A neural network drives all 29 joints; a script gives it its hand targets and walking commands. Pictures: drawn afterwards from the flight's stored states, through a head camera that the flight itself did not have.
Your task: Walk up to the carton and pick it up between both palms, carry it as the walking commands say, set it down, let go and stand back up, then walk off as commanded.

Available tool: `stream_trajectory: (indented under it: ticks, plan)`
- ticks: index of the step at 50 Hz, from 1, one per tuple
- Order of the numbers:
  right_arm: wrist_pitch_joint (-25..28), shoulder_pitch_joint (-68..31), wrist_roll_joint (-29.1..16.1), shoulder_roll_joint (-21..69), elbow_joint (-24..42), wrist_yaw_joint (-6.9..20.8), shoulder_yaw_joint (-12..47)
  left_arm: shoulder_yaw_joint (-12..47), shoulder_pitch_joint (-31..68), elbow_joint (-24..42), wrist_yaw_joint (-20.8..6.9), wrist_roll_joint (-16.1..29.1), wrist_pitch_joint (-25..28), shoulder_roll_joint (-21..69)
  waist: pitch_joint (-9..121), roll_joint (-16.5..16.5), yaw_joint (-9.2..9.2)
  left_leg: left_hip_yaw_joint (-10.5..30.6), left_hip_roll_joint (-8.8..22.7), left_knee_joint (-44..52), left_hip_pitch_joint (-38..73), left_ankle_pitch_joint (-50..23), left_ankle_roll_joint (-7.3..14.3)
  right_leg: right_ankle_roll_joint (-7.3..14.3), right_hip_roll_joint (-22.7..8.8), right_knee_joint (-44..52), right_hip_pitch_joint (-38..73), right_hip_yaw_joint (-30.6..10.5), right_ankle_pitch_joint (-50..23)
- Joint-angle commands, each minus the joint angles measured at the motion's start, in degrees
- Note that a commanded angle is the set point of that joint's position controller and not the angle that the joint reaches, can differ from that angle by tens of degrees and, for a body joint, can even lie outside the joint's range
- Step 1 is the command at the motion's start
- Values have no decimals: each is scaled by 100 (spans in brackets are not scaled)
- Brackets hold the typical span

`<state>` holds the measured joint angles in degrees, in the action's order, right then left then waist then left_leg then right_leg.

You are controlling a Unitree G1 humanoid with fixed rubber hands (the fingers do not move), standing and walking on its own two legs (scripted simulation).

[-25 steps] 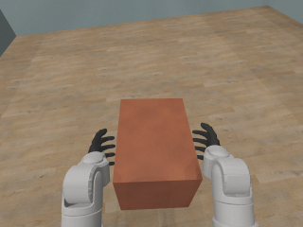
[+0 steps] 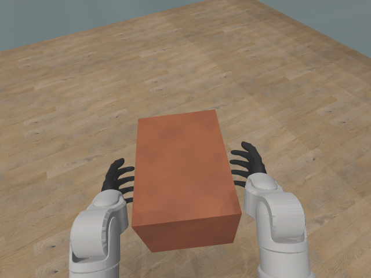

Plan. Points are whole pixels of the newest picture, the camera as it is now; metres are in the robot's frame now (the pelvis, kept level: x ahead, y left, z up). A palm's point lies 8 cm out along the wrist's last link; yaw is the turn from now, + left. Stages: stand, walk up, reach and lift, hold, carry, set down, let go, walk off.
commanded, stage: carry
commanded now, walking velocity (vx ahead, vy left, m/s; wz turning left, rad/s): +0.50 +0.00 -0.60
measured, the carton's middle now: (184, 179) +0.36 +0.01 -0.01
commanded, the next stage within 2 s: none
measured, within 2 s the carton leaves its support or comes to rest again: neither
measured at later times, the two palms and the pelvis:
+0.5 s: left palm (198, 54) +0.71 -0.04 +0.10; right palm (294, 50) +0.68 -0.30 +0.12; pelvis +0.42 -0.12 +0.00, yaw -13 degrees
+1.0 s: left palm (235, 2) +1.01 -0.19 +0.13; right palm (310, 9) +0.96 -0.45 +0.12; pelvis +0.71 -0.25 +0.02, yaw -13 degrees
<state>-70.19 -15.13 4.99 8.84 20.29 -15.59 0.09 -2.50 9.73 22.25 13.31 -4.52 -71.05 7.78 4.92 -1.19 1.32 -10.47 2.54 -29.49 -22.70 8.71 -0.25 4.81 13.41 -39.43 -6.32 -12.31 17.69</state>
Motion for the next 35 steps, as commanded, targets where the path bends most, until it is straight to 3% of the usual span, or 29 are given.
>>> stream_trajectory:
  ticks: [1, 2, 3, 5, 6, 7, 8, 9, 10, 11, 12, 13, 14, 15, 16, 18, 19, 20, 21, 22, 23, 24, 25, 26, 28, 30, 32, 33, 35]
  plan:
    - [440, -1386, -1932, 6338, 742, 1208, 2784, 3278, 2838, 1279, -1369, 2475, 456, 5835, 2321, 693, -240, 1611, 2604, 489, 6198, -5148, 406, -210, -1735, -2016, -4823, 613, 1230]
    - [491, -1235, -1868, 6211, 955, 1184, 2730, 3397, 2868, 1497, -1350, 2616, 506, 5907, 1826, 1090, -325, 1599, 2571, 232, 6541, -5846, 368, -282, -1644, -1423, -5614, 984, 1748]
    - [525, -1253, -1874, 6176, 1003, 1167, 2818, 3311, 3002, 1671, -1310, 2571, 593, 5739, 1830, 1417, -357, 1390, 2679, -84, 6324, -6064, 310, -359, -1810, -165, -5178, 886, 1289]
    - [509, -839, -1820, 6159, 907, 1221, 2821, 3374, 2852, 2085, -1255, 2539, 633, 5564, 2266, 1693, -155, -179, 1837, -871, 4230, -5990, -148, -331, -1344, 1516, -1894, 1692, -806]
    - [422, -829, -1782, 5865, 837, 1202, 2870, 3234, 2417, 1456, -1244, 2330, 541, 5630, 2418, 1223, -42, -345, 1505, -1373, 3049, -5396, -332, -256, -1124, 1598, -468, 1728, -2030]
    - [342, -770, -1772, 5776, 597, 1274, 2731, 3304, 2530, 1567, -1203, 2279, 546, 5582, 2306, 658, 112, -422, 1025, -2011, 1644, -3711, -431, -37, -1075, 1719, 756, 1422, -3248]
    - [348, -802, -1735, 5724, 755, 1340, 2754, 3321, 2590, 1505, -1192, 2236, 588, 5568, 2289, -982, -1, -352, 351, -3246, -87, 397, -623, 359, -1948, 1170, 2193, 94, -7445]
    - [255, -1010, -1844, 5494, 873, 1325, 2780, 3210, 2360, 1179, -1143, 2118, 466, 5474, 2437, -1722, -66, 162, -267, -4385, -1123, 2812, -622, 962, -2879, 687, 2984, -1032, -10262]
    - [206, -955, -1962, 5517, 554, 1383, 2783, 3173, 2517, 1319, -1111, 2028, 470, 5309, 2077, -1500, 21, 679, -452, -4671, -1751, 3183, -605, 1119, -2972, 800, 2885, -1195, -10625]
    - [192, -844, -1919, 5567, 211, 1401, 2669, 3216, 2462, 1218, -1118, 1950, 408, 5308, 1684, -804, 60, 925, -404, -4250, -2091, 3056, -441, 987, -2837, 1103, 2864, -1041, -9649]
    - [233, -841, -1870, 5641, 74, 1377, 2513, 3302, 2763, 1171, -1114, 2035, 363, 5424, 1408, -351, 96, 802, -398, -3951, -2972, 3191, -339, 826, -2791, 1065, 3403, -981, -9526]
    - [254, -903, -1980, 5893, 173, 1423, 2698, 3387, 2896, 1452, -1128, 2117, 432, 5494, 1621, -358, 82, 605, -272, -3488, -3038, 3158, -307, 737, -2838, 941, 3686, -1003, -9714]
    - [241, -1101, -1995, 5898, 21, 1396, 2770, 3174, 2632, 936, -1133, 1976, 376, 5448, 1375, -627, 86, 432, -233, -3081, -3097, 2947, -325, 523, -2776, 862, 3646, -810, -9731]
    - [221, -867, -1909, 5921, -134, 1422, 2627, 3359, 3145, 1368, -1128, 2085, 420, 5383, 1382, -680, 26, 468, -236, -1974, -2358, 2251, -256, 450, -2628, 1013, 3167, -558, -8973]
    - [236, -897, -1940, 5959, -23, 1424, 2645, 3264, 2733, 1049, -1147, 1975, 362, 5537, 1197, -1084, 53, 361, -256, -1064, -1872, 1696, -154, 334, -2378, 1085, 2804, -129, -8262]
    - [312, -1001, -2026, 6019, 222, 1461, 2625, 3234, 2889, 1326, -1205, 2117, 466, 5566, 1348, -1206, 15, 73, -533, 188, -213, 242, -86, 31, -1976, 1099, 1644, 577, -7589]
    - [323, -1106, -1976, 6085, 124, 1427, 2533, 3351, 3074, 1178, -1230, 2188, 419, 5703, 1501, -823, -121, -132, -558, 843, 1178, -1183, -33, -97, -1791, 648, 789, 973, -6727]
    - [327, -1228, -1939, 6118, 342, 1428, 2555, 3380, 3287, 1377, -1281, 2263, 442, 5693, 1925, -825, -255, -67, -331, 933, 2449, -2263, 176, -146, -1709, 128, 140, 1164, -5932]
    - [387, -1554, -2008, 6102, 565, 1450, 2552, 3497, 3278, 1288, -1311, 2218, 397, 5834, 2132, 238, -309, 772, 754, 449, 3805, -4986, 539, -425, -1349, -869, -1266, 1427, -2498]
    - [360, -1470, -1941, 5762, 402, 1432, 2344, 3468, 3182, 1141, -1285, 2142, 307, 5577, 1822, 1591, -302, 1951, 1961, 487, 3962, -7944, 1108, -573, -823, -2072, -1963, 1338, 1451]
    - [361, -1315, -1951, 5876, 288, 1437, 2325, 3540, 3196, 1124, -1281, 2176, 239, 5593, 1983, 1800, -298, 1837, 1987, 419, 3682, -8174, 1273, -416, -1009, -2168, -1567, 890, 1582]
    - [279, -965, -1770, 5802, -159, 1454, 2183, 3607, 3259, 1038, -1224, 2108, 241, 5513, 2137, 1504, -275, 1861, 1890, 344, 3728, -7614, 1050, -406, -1061, -1911, -1596, 762, 1312]
    - [235, -1014, -1812, 5665, -52, 1457, 2183, 3519, 3058, 944, -1198, 2019, 179, 5480, 1719, 1352, -281, 1892, 1693, 476, 3866, -6872, 893, -517, -1189, -1198, -2268, 884, 1232]
    - [238, -857, -1850, 5590, 103, 1452, 2175, 3657, 3002, 1154, -1134, 2162, 209, 5565, 1638, 1777, -232, 1709, 1561, 407, 4586, -7828, 628, -487, -1209, -1398, -3155, 1275, 1100]
    - [185, -919, -1855, 5595, 125, 1428, 2213, 3447, 2677, 808, -1090, 2089, 159, 5678, 1728, 1317, -265, 1710, 1624, 304, 5319, -8286, 630, -522, -1143, -932, -3602, 1489, 1253]
    - [231, -1193, -1993, 5594, 676, 1475, 2409, 3524, 2453, 852, -1075, 2062, 195, 5948, 1978, 1753, -248, 1049, 1425, -6, 5174, -8159, 581, -584, -1112, -336, -3403, 1782, 594]
    - [240, -1311, -1955, 5463, 688, 1521, 2477, 3506, 2391, 745, -1079, 1982, 206, 5870, 1803, 1603, -293, 689, 1210, 1, 4748, -8096, 353, -596, -869, 5, -3079, 2291, -113]
    - [303, -1641, -2084, 5755, 975, 1549, 2561, 3720, 2839, 1131, -1062, 2151, 290, 6162, 1963, 1605, -273, 473, 1151, 59, 4324, -7547, 261, -544, -818, 300, -2537, 2323, -529]
    - [249, -1768, -2074, 5605, 1139, 1539, 2737, 3435, 2614, 961, -1129, 2082, 260, 6069, 1765, 1028, -200, 35, 1011, -120, 3245, -5691, 360, -425, -884, 920, -1605, 2231, -1461]
